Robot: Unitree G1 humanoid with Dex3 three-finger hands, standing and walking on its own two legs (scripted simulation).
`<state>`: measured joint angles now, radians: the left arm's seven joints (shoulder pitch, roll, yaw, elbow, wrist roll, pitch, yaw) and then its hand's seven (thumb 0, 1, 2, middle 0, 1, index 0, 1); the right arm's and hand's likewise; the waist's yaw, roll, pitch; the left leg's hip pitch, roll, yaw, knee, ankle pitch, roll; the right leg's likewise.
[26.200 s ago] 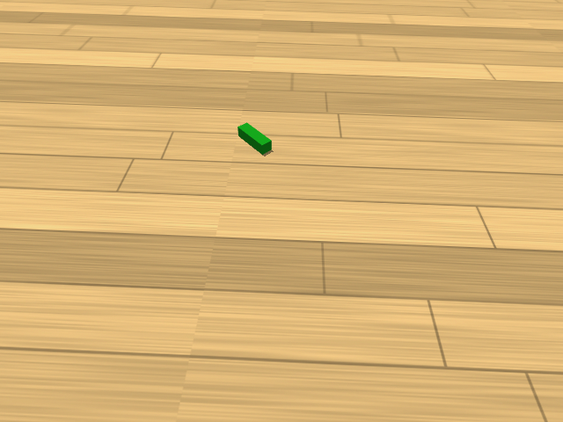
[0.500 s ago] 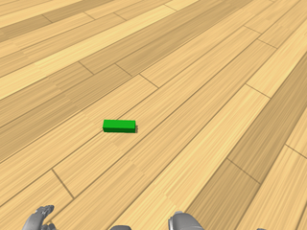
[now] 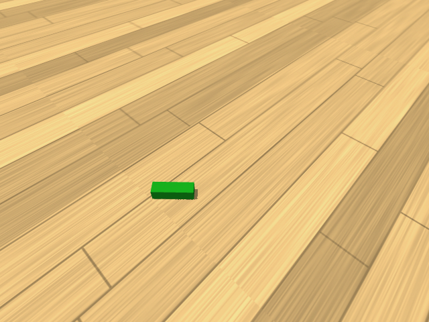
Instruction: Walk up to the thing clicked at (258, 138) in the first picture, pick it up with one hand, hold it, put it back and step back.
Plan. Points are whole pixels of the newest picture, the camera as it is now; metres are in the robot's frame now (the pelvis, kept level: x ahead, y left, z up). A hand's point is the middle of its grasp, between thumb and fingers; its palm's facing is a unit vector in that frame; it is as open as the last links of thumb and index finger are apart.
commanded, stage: walk up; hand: left
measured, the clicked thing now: (173, 190) +0.86 +0.28 -0.73
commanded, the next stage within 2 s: stand in 0.88 s
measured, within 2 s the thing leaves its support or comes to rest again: neither
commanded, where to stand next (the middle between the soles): +0.49 +0.03 m, yaw +2 degrees
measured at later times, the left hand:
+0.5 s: hand out of the picture +0.12 +0.27 -0.15, palm faces +0.01 -0.93 -0.36, open 7.4 cm
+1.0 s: hand out of the picture +0.13 +0.25 -0.14, palm faces -0.02 -0.94 -0.34, open 7.4 cm
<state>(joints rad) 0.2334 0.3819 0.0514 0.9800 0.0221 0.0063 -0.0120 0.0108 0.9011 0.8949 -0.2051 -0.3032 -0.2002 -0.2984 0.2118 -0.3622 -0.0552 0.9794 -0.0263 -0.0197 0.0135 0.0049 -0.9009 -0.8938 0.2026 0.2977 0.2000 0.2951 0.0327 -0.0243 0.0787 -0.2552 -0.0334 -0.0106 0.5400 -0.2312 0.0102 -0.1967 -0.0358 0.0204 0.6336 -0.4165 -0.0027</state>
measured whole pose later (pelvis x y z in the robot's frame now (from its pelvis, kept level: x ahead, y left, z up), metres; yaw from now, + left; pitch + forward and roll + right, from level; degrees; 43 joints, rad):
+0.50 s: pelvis +0.03 +0.00 +0.00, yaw +0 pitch -2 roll +0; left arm 0.12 0.38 0.04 1.02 0.01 -0.01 0.00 0.01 0.90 0.90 -0.20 -0.30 -0.20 -0.30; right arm 0.14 -0.34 -0.03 1.01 -0.02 -0.03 0.00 0.00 -0.90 -0.89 0.20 0.30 0.20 0.30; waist 0.02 -0.03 0.10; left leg -0.25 0.01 0.02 0.56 -0.27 0.01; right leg -0.16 -0.02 -0.01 0.54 -0.32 0.00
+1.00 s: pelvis +0.04 +0.00 +0.01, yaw +0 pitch -2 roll +0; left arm 0.08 0.36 0.01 1.10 0.01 -0.01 0.00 0.01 0.90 0.90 -0.20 -0.30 -0.20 -0.30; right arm 0.05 -0.34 -0.01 1.09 0.00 -0.02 0.01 0.00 -0.90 -0.89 0.20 0.30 0.20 0.30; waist 0.01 -0.01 0.08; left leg -0.15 0.02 0.02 0.39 -0.19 0.00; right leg -0.07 -0.01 0.00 0.37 -0.25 0.01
